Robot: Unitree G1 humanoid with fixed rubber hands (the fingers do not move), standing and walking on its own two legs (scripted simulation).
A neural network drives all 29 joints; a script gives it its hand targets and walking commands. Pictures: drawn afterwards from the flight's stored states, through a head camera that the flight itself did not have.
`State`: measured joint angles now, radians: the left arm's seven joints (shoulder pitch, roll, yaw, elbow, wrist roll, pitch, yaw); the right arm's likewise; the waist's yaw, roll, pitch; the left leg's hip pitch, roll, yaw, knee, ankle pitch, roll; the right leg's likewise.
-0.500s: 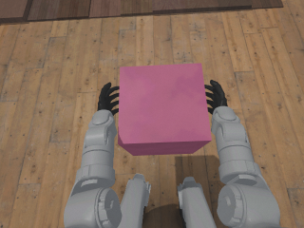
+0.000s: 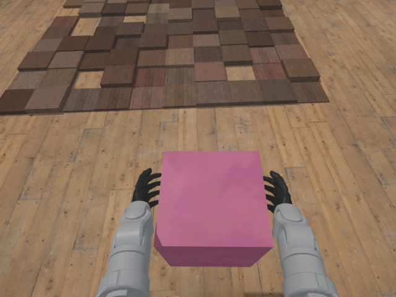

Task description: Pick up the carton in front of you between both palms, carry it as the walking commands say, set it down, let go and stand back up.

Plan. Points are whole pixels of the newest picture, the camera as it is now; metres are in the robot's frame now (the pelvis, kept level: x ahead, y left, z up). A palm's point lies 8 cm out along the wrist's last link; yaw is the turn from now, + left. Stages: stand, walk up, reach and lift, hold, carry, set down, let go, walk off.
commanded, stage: reach and lift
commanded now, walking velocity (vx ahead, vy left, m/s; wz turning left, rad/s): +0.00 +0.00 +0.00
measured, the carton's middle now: (210, 213) +0.34 +0.01 -0.09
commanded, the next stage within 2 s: hold in 1.30 s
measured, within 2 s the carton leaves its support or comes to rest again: neither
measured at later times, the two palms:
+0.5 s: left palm (130, 196) +0.30 +0.15 +0.07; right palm (300, 205) +0.30 -0.15 +0.07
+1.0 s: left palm (130, 189) +0.31 +0.15 +0.08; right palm (302, 197) +0.31 -0.15 +0.08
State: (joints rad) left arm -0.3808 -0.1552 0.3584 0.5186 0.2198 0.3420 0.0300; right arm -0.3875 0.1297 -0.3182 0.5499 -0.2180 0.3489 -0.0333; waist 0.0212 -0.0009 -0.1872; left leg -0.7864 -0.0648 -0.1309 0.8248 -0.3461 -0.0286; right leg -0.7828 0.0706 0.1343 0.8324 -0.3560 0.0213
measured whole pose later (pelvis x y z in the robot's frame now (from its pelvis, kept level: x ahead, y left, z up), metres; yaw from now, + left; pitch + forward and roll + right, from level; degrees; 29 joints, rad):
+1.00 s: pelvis +0.01 +0.00 +0.05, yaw +0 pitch -4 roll +0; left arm -0.29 -0.16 0.27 0.33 0.30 0.65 -0.01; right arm -0.28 0.16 -0.25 0.33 -0.29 0.66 0.01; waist 0.00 0.00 -0.01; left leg -0.11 -0.04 -0.14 0.38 -0.20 -0.01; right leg -0.10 0.04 0.14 0.38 -0.21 0.01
